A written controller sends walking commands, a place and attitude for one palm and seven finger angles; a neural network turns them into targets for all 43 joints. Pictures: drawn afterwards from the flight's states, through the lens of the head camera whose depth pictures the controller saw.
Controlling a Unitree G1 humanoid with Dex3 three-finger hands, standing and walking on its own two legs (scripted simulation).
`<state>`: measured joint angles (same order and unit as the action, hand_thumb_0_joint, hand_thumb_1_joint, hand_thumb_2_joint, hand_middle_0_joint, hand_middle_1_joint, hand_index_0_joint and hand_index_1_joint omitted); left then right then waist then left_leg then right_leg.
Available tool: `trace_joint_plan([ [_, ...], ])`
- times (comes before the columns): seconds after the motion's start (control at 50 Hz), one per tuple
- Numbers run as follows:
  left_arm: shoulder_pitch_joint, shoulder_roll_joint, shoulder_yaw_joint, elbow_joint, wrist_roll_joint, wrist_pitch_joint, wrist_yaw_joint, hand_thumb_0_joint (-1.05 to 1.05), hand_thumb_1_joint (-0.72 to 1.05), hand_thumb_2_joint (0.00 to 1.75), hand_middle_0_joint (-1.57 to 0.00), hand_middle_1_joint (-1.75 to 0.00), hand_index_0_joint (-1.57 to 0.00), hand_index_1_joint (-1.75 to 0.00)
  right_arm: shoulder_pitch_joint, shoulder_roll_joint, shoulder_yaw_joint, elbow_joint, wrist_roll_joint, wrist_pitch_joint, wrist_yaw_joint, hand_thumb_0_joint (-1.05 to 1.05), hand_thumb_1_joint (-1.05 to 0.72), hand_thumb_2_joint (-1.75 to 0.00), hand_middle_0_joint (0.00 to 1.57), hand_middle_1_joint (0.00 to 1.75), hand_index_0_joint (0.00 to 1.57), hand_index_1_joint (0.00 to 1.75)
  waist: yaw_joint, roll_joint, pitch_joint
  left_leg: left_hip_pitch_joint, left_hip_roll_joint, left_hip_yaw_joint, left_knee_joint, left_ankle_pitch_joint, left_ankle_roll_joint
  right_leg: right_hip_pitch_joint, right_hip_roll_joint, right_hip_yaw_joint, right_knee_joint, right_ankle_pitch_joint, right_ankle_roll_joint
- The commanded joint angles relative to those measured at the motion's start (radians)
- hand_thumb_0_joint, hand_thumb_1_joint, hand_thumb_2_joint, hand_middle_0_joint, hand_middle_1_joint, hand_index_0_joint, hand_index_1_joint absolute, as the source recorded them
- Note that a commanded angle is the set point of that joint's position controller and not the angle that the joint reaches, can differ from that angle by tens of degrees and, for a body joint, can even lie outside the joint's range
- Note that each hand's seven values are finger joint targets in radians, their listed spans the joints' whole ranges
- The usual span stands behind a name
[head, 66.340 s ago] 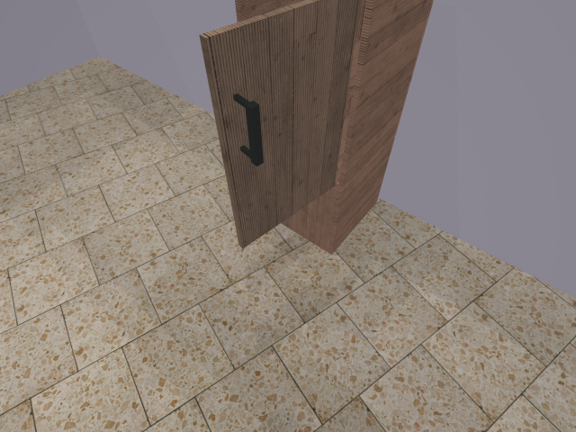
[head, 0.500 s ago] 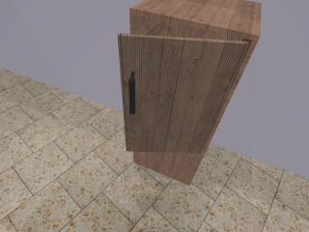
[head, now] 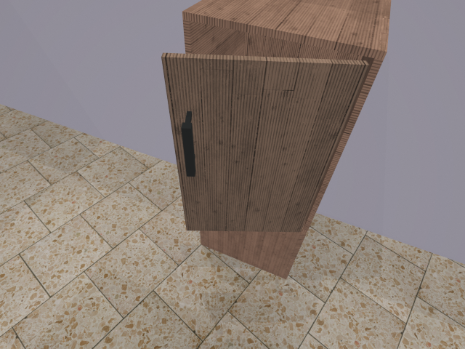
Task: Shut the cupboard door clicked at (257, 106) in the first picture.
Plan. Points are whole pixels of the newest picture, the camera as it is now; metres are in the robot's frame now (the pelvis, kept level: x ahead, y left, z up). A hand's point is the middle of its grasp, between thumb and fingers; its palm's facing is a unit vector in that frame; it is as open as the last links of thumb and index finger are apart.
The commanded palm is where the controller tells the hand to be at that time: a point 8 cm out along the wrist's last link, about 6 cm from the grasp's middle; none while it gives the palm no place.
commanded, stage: shuffle to correct the standing spot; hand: left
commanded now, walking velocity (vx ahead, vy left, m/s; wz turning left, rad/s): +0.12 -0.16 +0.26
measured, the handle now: (190, 145) +0.51 +0.13 +0.06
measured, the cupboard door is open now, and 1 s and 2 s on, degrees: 23 23 23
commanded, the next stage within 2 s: come to a stop and stand still in 0.60 s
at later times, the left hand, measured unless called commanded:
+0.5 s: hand out of the picture +0.04 +0.09 -0.20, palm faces +0.10 -0.99 -0.09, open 7.3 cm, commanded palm none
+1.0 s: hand (205, 308) +0.25 +0.07 -0.18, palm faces +0.02 -0.97 -0.23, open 7.3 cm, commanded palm none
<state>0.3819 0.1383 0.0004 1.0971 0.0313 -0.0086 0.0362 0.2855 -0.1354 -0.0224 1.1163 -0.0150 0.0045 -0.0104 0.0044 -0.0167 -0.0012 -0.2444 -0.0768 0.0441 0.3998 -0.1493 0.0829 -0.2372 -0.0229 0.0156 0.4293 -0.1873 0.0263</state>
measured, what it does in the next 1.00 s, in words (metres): walks ahead: right foot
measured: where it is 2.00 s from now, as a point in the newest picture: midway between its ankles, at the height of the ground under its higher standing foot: outside the picture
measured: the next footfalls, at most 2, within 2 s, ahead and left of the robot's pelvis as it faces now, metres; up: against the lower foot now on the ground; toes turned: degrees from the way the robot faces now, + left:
right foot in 0.86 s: +0.24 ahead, -0.28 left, +0.00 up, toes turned -4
left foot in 1.16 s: +0.16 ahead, -0.02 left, +0.00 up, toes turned +2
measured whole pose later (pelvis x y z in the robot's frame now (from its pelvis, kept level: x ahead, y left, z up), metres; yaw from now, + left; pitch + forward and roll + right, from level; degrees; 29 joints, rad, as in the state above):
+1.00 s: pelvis +0.15 -0.12 -0.02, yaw +2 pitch -1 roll -1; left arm 0.12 0.18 0.04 0.94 0.03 0.01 0.02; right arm 0.23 -0.22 -0.08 1.04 -0.01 0.05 -0.03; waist -0.03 0.03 0.13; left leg -0.36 0.04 0.02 1.03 -0.58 -0.03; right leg -0.35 -0.10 -0.06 0.62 -0.25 0.06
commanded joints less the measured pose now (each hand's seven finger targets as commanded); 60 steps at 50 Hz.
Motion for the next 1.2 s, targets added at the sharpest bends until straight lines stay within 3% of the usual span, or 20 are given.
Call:
trace_joint_plan([
  [0.0, 0.111, 0.054, 0.017, -0.011, 0.0, 0.004, 0.003, 0.0, 0.9, 0.9, -0.2, -0.3, -0.2, -0.3, 0.032, -0.12, -0.024, -0.038, -0.003, -0.008, -0.014, 0.0, -0.9, -0.9, 0.2, 0.3, 0.2, 0.3, 0.005, 0.047, 0.11, -0.142, 0.203, -0.27, -0.223, -0.494, -0.019, 0.012, -0.024, 0.01, -0.018, -0.196, -0.023],
  [0.18, 0.105, 0.052, 0.028, -0.03, -0.003, 0.006, -0.013, 0.0, 0.9, 0.9, -0.2, -0.3, -0.2, -0.3, 0.044, -0.117, -0.035, -0.043, -0.005, -0.019, -0.03, 0.0, -0.9, -0.9, 0.2, 0.3, 0.2, 0.3, -0.003, 0.043, 0.112, -0.083, 0.223, -0.238, -0.132, -0.355, -0.002, -0.015, -0.041, 0.027, -0.023, -0.127, -0.056],
  [0.3, 0.125, 0.075, 0.04, -0.036, -0.007, 0.006, -0.016, 0.0, 0.9, 0.9, -0.2, -0.3, -0.2, -0.3, 0.044, -0.076, -0.023, -0.05, -0.005, -0.029, -0.039, 0.0, -0.9, -0.9, 0.2, 0.3, 0.2, 0.3, 0.001, -0.071, 0.084, -0.106, 0.144, -0.066, 0.103, -0.138, -0.029, 0.041, -0.1, 0.138, -0.083, -0.065, -0.115],
  [0.4, 0.12, 0.096, 0.054, -0.05, -0.002, 0.016, -0.014, 0.0, 0.9, 0.9, -0.2, -0.3, -0.2, -0.3, 0.005, -0.059, -0.019, -0.063, -0.006, -0.031, -0.048, 0.0, -0.9, -0.9, 0.2, 0.3, 0.2, 0.3, 0.007, -0.101, 0.063, -0.19, 0.12, 0.034, 0.332, -0.268, -0.062, 0.14, -0.183, 0.193, -0.065, 0.303, -0.223],
  [0.46, 0.085, 0.098, 0.058, -0.065, -0.003, 0.027, -0.013, 0.0, 0.9, 0.9, -0.2, -0.3, -0.2, -0.3, 0.025, -0.059, -0.02, -0.052, -0.004, -0.032, -0.054, 0.0, -0.9, -0.9, 0.2, 0.3, 0.2, 0.3, -0.015, -0.051, 0.051, -0.096, 0.15, 0.043, 0.182, -0.176, -0.059, 0.124, -0.152, 0.128, 0.036, 0.48, -0.201],
  [0.5, 0.055, 0.067, 0.056, -0.088, -0.008, 0.03, -0.022, 0.0, 0.9, 0.9, -0.2, -0.3, -0.2, -0.3, 0.16, -0.141, -0.041, -0.002, -0.016, -0.034, -0.069, 0.0, -0.9, -0.9, 0.2, 0.3, 0.2, 0.3, -0.071, 0.158, -0.015, 0.235, 0.336, -0.187, 0.021, 0.282, 0.024, -0.135, -0.015, -0.013, 0.29, 0.296, -0.082],
  [0.52, -0.004, 0.054, 0.047, -0.12, -0.008, 0.026, -0.021, 0.0, 0.9, 0.9, -0.2, -0.3, -0.2, -0.3, 0.239, -0.197, -0.055, 0.019, -0.02, -0.031, -0.078, 0.0, -0.9, -0.9, 0.2, 0.3, 0.2, 0.3, -0.099, 0.329, 0.021, 0.346, 0.519, -0.38, -0.024, 0.666, 0.121, -0.338, 0.046, -0.082, 0.498, -0.248, -0.032],
  [0.54, -0.043, 0.102, 0.06, -0.132, 0.005, 0.034, -0.012, 0.0, 0.9, 0.9, -0.2, -0.3, -0.2, -0.3, 0.273, -0.195, -0.043, 0.035, -0.022, -0.026, -0.084, 0.0, -0.9, -0.9, 0.2, 0.3, 0.2, 0.3, -0.101, 0.315, 0.049, 0.343, 0.554, -0.379, 0.012, 0.843, 0.161, -0.398, 0.033, 0.013, 0.646, -0.406, -0.039],
  [0.6, -0.09, 0.075, 0.076, -0.154, 0.006, 0.046, -0.031, 0.0, 0.9, 0.9, -0.2, -0.3, -0.2, -0.3, 0.136, -0.184, -0.046, -0.021, -0.023, -0.032, -0.085, 0.0, -0.9, -0.9, 0.2, 0.3, 0.2, 0.3, -0.046, 0.126, 0.098, 0.22, 0.491, -0.23, -0.001, 0.677, 0.109, -0.412, -0.019, 0.047, 0.694, -0.29, -0.022],
  [0.7, -0.134, 0.053, 0.076, -0.174, -0.009, 0.061, -0.056, 0.0, 0.9, 0.9, -0.2, -0.3, -0.2, -0.3, 0.034, -0.202, -0.063, -0.062, -0.024, -0.029, -0.067, 0.0, -0.9, -0.9, 0.2, 0.3, 0.2, 0.3, -0.02, 0.209, 0.073, 0.114, 0.372, -0.021, -0.003, 0.583, 0.021, -0.233, -0.037, -0.062, 0.386, -0.115, 0.0],
  [0.78, -0.04, 0.093, 0.077, -0.15, -0.009, 0.029, -0.045, 0.0, 0.9, 0.9, -0.2, -0.3, -0.2, -0.3, 0.019, -0.225, -0.08, -0.078, -0.016, -0.012, -0.044, 0.0, -0.9, -0.9, 0.2, 0.3, 0.2, 0.3, 0.025, 0.206, -0.009, 0.096, 0.295, 0.0, 0.161, 0.502, -0.03, 0.027, 0.008, -0.142, 0.089, 0.072, -0.009],
  [0.8, 0.024, 0.155, 0.089, -0.134, -0.005, 0.01, -0.036, 0.0, 0.9, 0.9, -0.2, -0.3, -0.2, -0.3, 0.033, -0.201, -0.082, -0.085, -0.007, -0.01, -0.035, 0.0, -0.9, -0.9, 0.2, 0.3, 0.2, 0.3, 0.053, 0.086, -0.07, 0.047, 0.239, 0.021, 0.287, 0.317, -0.073, 0.156, -0.048, -0.096, 0.005, 0.295, -0.01],
  [0.82, 0.054, 0.254, 0.107, -0.123, 0.001, -0.004, -0.018, 0.0, 0.9, 0.9, -0.2, -0.3, -0.2, -0.3, 0.089, -0.12, -0.068, -0.096, 0.003, -0.008, -0.023, 0.0, -0.9, -0.9, 0.2, 0.3, 0.2, 0.3, 0.051, -0.2, -0.175, -0.094, 0.123, 0.065, 0.483, -0.172, -0.111, 0.313, -0.269, 0.109, 0.032, 0.746, -0.082],
  [0.84, 0.026, 0.28, 0.101, -0.133, -0.012, -0.01, -0.012, 0.0, 0.9, 0.9, -0.2, -0.3, -0.2, -0.3, 0.101, -0.087, -0.058, -0.119, 0.016, 0.01, -0.031, 0.0, -0.9, -0.9, 0.2, 0.3, 0.2, 0.3, 0.03, -0.254, -0.243, -0.081, 0.101, -0.022, 0.594, -0.504, -0.107, 0.277, -0.411, 0.207, 0.042, 0.986, -0.191],
  [0.88, -0.075, 0.252, 0.09, -0.156, -0.001, 0.001, -0.004, 0.0, 0.9, 0.9, -0.2, -0.3, -0.2, -0.3, 0.046, -0.06, -0.058, -0.122, 0.01, 0.023, -0.03, 0.0, -0.9, -0.9, 0.2, 0.3, 0.2, 0.3, 0.019, -0.141, -0.055, -0.137, 0.122, -0.041, 0.659, -0.491, -0.097, 0.108, -0.383, 0.118, 0.026, 0.821, -0.213],
  [0.9, -0.117, 0.253, 0.091, -0.163, 0.0, 0.005, -0.001, 0.0, 0.9, 0.9, -0.2, -0.3, -0.2, -0.3, 0.04, -0.078, -0.056, -0.119, 0.006, 0.034, -0.028, 0.0, -0.9, -0.9, 0.2, 0.3, 0.2, 0.3, 0.01, -0.253, -0.033, -0.162, 0.122, -0.045, 0.704, -0.479, -0.105, 0.069, -0.363, 0.151, 0.016, 0.782, -0.211],
  [1.04, -0.201, 0.271, 0.108, -0.215, 0.008, 0.031, 0.013, 0.0, 0.9, 0.9, -0.2, -0.3, -0.2, -0.3, 0.023, -0.106, -0.061, -0.15, -0.002, 0.036, -0.002, 0.0, -0.9, -0.9, 0.2, 0.3, 0.2, 0.3, 0.001, -0.169, -0.054, -0.089, 0.106, -0.015, 0.515, -0.338, -0.122, -0.029, -0.35, 0.099, -0.003, 0.409, -0.191],
  [1.1, -0.247, 0.233, 0.1, -0.233, 0.0, 0.045, 0.006, 0.0, 0.9, 0.9, -0.2, -0.3, -0.2, -0.3, 0.118, -0.106, -0.059, -0.132, -0.002, 0.018, -0.001, 0.0, -0.9, -0.9, 0.2, 0.3, 0.2, 0.3, -0.056, -0.124, -0.052, 0.114, 0.091, 0.033, 0.147, -0.124, -0.113, -0.161, -0.272, 0.047, 0.08, 0.101, -0.102],
  [1.14, -0.218, 0.099, 0.078, -0.263, -0.013, 0.071, 0.0, 0.0, 0.9, 0.9, -0.2, -0.3, -0.2, -0.3, 0.071, -0.245, -0.085, -0.178, -0.016, 0.002, -0.002, 0.0, -0.9, -0.9, 0.2, 0.3, 0.2, 0.3, -0.053, 0.379, 0.037, -0.044, 0.39, -0.37, -0.19, -0.164, -0.013, -0.287, -0.016, -0.085, 0.424, -0.406, 0.021],
  [1.18, -0.22, 0.117, 0.079, -0.238, -0.006, 0.078, 0.002, 0.0, 0.9, 0.9, -0.2, -0.3, -0.2, -0.3, -0.061, -0.207, -0.065, -0.212, -0.025, -0.005, -0.018, 0.0, -0.9, -0.9, 0.2, 0.3, 0.2, 0.3, -0.013, 0.266, 0.102, -0.219, 0.37, -0.348, -0.257, -0.263, 0.038, -0.211, -0.039, 0.063, 0.565, -0.299, 0.003],
])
